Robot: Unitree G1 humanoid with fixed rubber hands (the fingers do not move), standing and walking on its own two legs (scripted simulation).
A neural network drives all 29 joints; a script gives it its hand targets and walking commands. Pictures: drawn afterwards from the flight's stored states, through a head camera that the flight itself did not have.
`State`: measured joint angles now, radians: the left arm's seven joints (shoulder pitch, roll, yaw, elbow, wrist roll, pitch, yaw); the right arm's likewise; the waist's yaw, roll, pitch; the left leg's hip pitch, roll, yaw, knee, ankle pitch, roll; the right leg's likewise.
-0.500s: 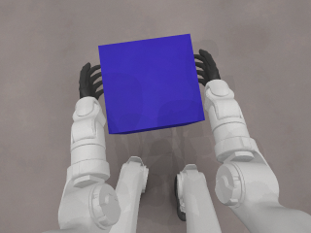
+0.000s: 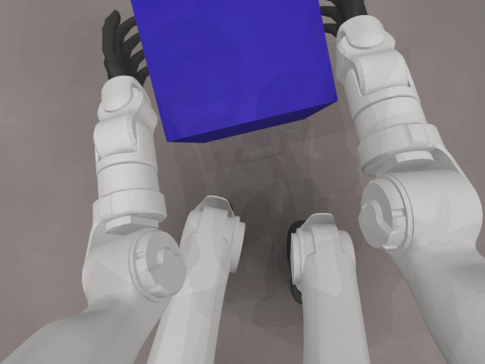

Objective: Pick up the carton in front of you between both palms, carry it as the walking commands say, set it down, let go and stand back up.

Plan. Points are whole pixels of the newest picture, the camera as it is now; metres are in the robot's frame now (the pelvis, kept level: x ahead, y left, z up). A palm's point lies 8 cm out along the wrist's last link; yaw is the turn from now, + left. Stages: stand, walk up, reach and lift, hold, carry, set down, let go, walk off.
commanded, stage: set down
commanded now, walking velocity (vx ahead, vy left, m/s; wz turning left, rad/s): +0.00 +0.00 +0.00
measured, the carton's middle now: (238, 65) +0.52 +0.08 -0.21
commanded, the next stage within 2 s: none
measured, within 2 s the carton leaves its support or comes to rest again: rests again in 0.94 s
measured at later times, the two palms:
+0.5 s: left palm (148, 82) +0.49 +0.23 -0.22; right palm (326, 32) +0.59 -0.06 -0.23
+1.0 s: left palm (152, 89) +0.48 +0.23 -0.24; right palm (324, 43) +0.58 -0.06 -0.25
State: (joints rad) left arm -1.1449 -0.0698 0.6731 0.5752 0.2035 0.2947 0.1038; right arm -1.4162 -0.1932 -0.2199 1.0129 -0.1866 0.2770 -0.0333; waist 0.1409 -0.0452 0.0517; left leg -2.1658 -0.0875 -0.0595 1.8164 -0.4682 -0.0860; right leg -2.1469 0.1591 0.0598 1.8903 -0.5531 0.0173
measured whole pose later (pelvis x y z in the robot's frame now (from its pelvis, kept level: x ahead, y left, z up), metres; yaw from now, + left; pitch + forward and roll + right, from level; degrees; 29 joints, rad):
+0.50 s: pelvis +0.01 +0.00 -0.06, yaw +1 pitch +43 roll +4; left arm -1.25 0.00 0.64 0.68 0.08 0.24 0.12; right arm -1.59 -0.30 -0.01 1.15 -0.06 0.24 -0.06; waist 0.17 -0.01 0.26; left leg -2.26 -0.08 -0.03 2.06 -0.56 -0.09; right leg -2.24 0.17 0.05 2.15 -0.65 0.01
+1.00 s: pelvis +0.01 -0.01 -0.08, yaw +1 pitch +39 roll +6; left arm -1.31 0.07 0.62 0.84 0.10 0.21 0.05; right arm -1.63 -0.32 0.01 1.25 -0.04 0.19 -0.05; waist 0.18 -0.01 0.34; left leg -2.23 -0.06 -0.02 2.11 -0.57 -0.10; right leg -2.23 0.14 0.03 2.21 -0.65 -0.02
